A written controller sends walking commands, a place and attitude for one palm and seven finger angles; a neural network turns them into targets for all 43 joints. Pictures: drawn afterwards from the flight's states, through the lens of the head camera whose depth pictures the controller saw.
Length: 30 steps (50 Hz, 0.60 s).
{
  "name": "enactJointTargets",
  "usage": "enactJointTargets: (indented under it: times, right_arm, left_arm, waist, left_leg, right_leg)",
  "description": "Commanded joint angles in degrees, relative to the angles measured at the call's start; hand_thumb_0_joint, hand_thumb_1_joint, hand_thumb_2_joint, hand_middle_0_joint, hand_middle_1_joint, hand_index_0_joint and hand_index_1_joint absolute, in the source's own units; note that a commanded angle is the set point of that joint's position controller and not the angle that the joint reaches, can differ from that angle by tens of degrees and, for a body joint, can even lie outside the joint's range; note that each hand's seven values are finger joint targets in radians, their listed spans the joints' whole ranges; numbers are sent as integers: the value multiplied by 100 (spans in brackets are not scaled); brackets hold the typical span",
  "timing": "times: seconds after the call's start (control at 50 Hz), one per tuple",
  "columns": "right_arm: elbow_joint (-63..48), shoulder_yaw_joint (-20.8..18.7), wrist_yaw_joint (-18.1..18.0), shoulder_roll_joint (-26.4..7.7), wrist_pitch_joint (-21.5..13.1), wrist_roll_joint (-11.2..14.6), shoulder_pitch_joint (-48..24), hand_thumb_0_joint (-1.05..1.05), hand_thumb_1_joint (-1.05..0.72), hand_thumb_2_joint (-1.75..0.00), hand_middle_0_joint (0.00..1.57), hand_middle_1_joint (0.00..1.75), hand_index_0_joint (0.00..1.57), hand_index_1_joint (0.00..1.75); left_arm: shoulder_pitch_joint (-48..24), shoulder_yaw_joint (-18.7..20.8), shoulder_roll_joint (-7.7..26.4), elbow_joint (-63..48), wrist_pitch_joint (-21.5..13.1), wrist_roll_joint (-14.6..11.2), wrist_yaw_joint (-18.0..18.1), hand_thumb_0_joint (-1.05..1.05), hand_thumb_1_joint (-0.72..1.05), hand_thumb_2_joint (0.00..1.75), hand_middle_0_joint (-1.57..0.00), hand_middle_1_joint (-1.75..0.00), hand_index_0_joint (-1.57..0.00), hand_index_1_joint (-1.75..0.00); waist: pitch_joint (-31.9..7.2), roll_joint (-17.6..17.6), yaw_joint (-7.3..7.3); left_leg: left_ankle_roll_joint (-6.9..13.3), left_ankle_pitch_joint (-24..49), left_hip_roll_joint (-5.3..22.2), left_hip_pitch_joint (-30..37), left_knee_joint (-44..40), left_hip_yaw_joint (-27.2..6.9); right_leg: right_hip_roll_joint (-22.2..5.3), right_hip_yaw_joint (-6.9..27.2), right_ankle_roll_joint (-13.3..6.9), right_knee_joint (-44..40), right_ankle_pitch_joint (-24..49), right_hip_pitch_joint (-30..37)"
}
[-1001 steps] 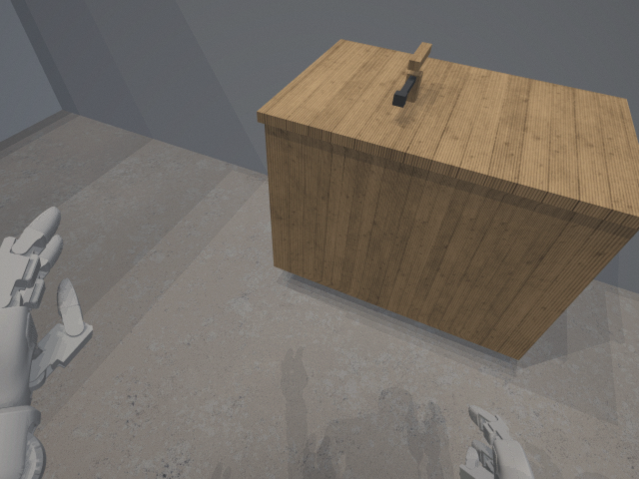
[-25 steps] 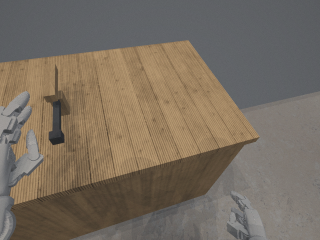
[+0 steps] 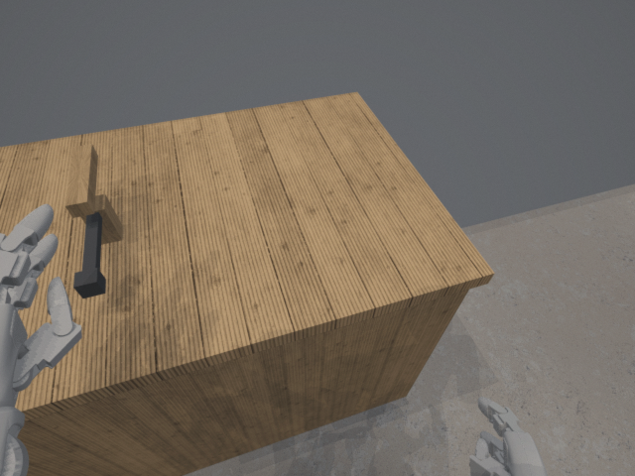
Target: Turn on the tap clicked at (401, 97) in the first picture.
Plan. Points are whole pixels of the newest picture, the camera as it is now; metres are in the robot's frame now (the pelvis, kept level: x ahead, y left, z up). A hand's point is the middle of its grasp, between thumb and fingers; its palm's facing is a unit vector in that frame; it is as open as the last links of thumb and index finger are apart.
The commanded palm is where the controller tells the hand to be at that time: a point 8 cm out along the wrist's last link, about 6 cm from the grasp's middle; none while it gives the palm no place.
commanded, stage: come to a stop and stand still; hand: left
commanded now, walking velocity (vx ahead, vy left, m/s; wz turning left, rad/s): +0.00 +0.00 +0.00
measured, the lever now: (90, 283) +0.33 +0.33 +0.04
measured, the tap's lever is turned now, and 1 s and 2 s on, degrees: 0 0 0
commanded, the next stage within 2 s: look again from close up in 1.26 s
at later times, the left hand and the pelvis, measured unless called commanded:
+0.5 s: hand (17, 337) +0.21 +0.30 +0.14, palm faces +0.30 -0.87 -0.40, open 7.4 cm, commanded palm +0.16 +0.34 +0.18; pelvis +0.00 +0.06 +0.00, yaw -1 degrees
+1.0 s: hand out of the picture +0.18 +0.34 +0.15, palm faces +0.42 -0.82 -0.38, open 7.4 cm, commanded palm +0.13 +0.36 +0.18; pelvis -0.03 +0.08 +0.00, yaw +1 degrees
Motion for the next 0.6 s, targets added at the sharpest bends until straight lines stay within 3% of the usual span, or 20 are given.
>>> enactJointTargets:
  times: [0.0,0.14,0.16,0.18,0.2,0.22,0.24,0.26,0.3,0.34,0.36,0.38,0.42,0.44,0.46,0.48,0.56,0.58]
  right_arm:
    - [-924,-159,-34,-565,-325,-5,-698,0,-90,-90,20,30,20,30]
    - [-914,-167,-26,-569,-327,8,-651,0,-90,-90,20,30,20,30]
    - [-1592,877,-510,-709,-265,499,345,0,-90,-90,20,30,20,30]
    - [-1056,92,-305,-148,-618,288,-138,0,-90,-90,20,30,20,30]
    - [-740,43,-85,-506,-628,-8,-432,0,-90,-90,20,30,20,30]
    - [-755,-78,-30,-825,-624,-64,-390,0,-90,-90,20,30,20,30]
    - [-843,-90,35,-787,-671,-68,-285,0,-90,-90,20,30,20,30]
    - [-760,-71,137,-745,-692,-62,-314,0,-90,-90,20,30,20,30]
    - [-890,-120,287,-772,-713,-1,-140,0,-90,-90,20,30,20,30]
    - [-899,-148,382,-762,-784,38,-227,0,-90,-90,20,30,20,30]
    - [-821,-126,385,-747,-800,66,-401,0,-90,-90,20,30,20,30]
    - [-869,-159,363,-786,-807,26,-284,0,-90,-90,20,30,20,30]
    - [-848,-147,304,-799,-854,-15,-411,0,-90,-90,20,30,20,30]
    - [-810,-138,283,-814,-857,-38,-432,0,-90,-90,20,30,20,30]
    - [-793,-131,232,-870,-823,-40,-504,0,-90,-90,20,30,20,30]
    - [-731,-117,194,-785,-812,-58,-462,0,-90,-90,20,30,20,30]
    - [-678,-103,220,-792,-872,-29,-415,0,-90,-90,20,30,20,30]
    - [-649,-113,234,-750,-883,-38,-273,0,-90,-90,20,30,20,30]
  left_arm:
    - [-511,737,1045,-1207,-382,34,196,0,90,90,-20,-30,-20,-30]
    - [-632,601,946,-1111,-323,86,194,0,90,90,-20,-30,-20,-30]
    - [-5856,1818,5307,-3349,-1249,-16,304,0,90,90,-20,-30,-20,-30]
    - [-3450,1990,2396,-409,-952,237,192,0,90,90,-20,-30,-20,-30]
    - [-2585,1516,1986,-129,-760,205,186,0,90,90,-20,-30,-20,-30]
    - [-2232,1570,2201,188,-670,183,230,0,90,90,-20,-30,-20,-30]
    - [-1768,1332,1900,158,-707,102,148,0,90,90,-20,-30,-20,-30]
    - [-1141,1149,1563,280,-707,56,89,0,90,90,-20,-30,-20,-30]
    - [-342,765,1107,-174,-750,-1,41,0,90,90,-20,-30,-20,-30]
    - [-54,550,928,-435,-758,-41,43,0,90,90,-20,-30,-20,-30]
    - [80,631,1019,-424,-746,-49,90,0,90,90,-20,-30,-20,-30]
    - [-62,669,1075,-663,-781,-12,116,0,90,90,-20,-30,-20,-30]
    - [-405,970,1385,-739,-852,3,199,0,90,90,-20,-30,-20,-30]
    - [-598,1032,1455,-837,-887,22,224,0,90,90,-20,-30,-20,-30]
    - [-1047,1328,1938,-1227,-940,59,276,0,90,90,-20,-30,-20,-30]
    - [-1155,1182,1713,-1111,-951,72,280,0,90,90,-20,-30,-20,-30]
    - [-1425,1063,1787,-1342,-902,96,330,0,90,90,-20,-30,-20,-30]
    - [-1355,942,1631,-1347,-915,122,323,0,90,90,-20,-30,-20,-30]
  waist:
    - [-703,16,75]
    - [-856,-69,84]
    - [-328,1044,-281]
    - [-385,369,-6]
    - [-350,12,69]
    - [-494,45,196]
    - [-781,-44,189]
    - [-1059,211,192]
    - [-1221,-8,286]
    - [-1037,-221,295]
    - [-1090,21,291]
    - [-1010,-148,283]
    - [-817,-373,269]
    - [-757,-325,241]
    - [-910,-2,202]
    - [-911,155,189]
    - [-1146,885,218]
    - [-1168,957,231]
  left_leg:
    - [255,807,22,553,-192,-89]
    - [241,1188,75,723,-351,-98]
    - [237,1497,-180,-8,-162,-39]
    - [240,963,397,553,-161,-226]
    - [173,610,86,467,-426,-252]
    - [173,549,6,500,-164,-125]
    - [180,471,-67,349,47,-113]
    - [190,647,-44,461,45,-106]
    - [193,934,-15,287,-77,-83]
    - [199,1059,19,352,-186,-161]
    - [228,1179,71,618,-373,-189]
    - [188,1241,105,508,-481,-253]
    - [138,1086,72,369,-584,-350]
    - [130,995,62,341,-595,-377]
    - [139,1054,80,398,-686,-453]
    - [122,1109,129,296,-770,-521]
    - [88,1370,125,430,-687,-603]
    - [55,1647,172,478,-630,-626]
  right_leg:
    - [-1266,1093,872,-817,1072,43]
    - [-1205,903,793,-609,1628,356]
    - [-1002,629,789,-463,809,-104]
    - [-1238,664,464,-146,-457,-917]
    - [-913,839,382,-353,-184,-588]
    - [-1099,1166,295,-453,248,-595]
    - [-1324,1330,271,-394,484,-421]
    - [-1360,1264,206,-146,860,-241]
    - [-1380,1018,311,-31,1278,99]
    - [-1346,840,335,-28,1179,-77]
    - [-1233,707,343,99,1074,-210]
    - [-1165,543,392,120,1047,-155]
    - [-1165,539,414,66,920,-235]
    - [-1165,556,402,48,840,-255]
    - [-1124,521,405,247,841,-158]
    - [-1123,394,421,352,839,-26]
    - [-1147,382,402,465,872,78]
    - [-1159,313,405,469,815,49]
